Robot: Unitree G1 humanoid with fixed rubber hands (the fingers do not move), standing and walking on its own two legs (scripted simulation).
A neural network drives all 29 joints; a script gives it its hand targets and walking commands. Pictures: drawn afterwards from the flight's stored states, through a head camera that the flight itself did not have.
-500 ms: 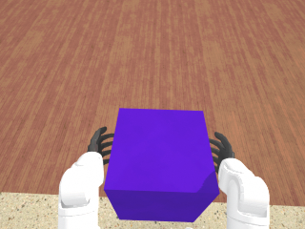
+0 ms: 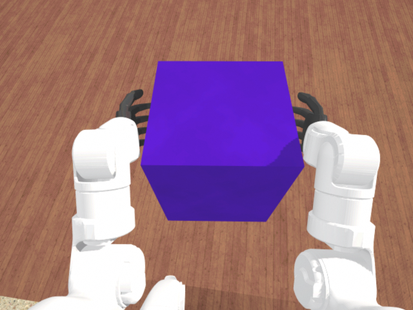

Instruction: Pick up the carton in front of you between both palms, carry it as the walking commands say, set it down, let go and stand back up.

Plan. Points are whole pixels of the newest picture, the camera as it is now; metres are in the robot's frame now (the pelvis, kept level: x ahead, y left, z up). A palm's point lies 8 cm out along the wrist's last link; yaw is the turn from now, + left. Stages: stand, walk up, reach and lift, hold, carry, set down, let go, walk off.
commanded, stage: carry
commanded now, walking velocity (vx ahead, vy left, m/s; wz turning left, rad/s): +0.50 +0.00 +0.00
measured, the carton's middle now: (218, 150) +0.40 +0.01 +0.08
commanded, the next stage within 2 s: none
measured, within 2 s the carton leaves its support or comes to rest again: neither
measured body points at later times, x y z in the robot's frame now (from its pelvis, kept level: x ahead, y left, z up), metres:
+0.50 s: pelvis +0.34 +0.02 +0.02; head +0.44 +0.02 +0.45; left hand +0.76 +0.14 +0.15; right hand +0.72 -0.17 +0.15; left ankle +0.26 +0.11 -0.72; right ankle +0.45 -0.10 -0.66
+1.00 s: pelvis +0.67 +0.02 +0.05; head +0.70 +0.02 +0.50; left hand +1.07 +0.17 +0.22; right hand +1.07 -0.13 +0.21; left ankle +0.77 +0.09 -0.66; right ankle +0.52 -0.08 -0.64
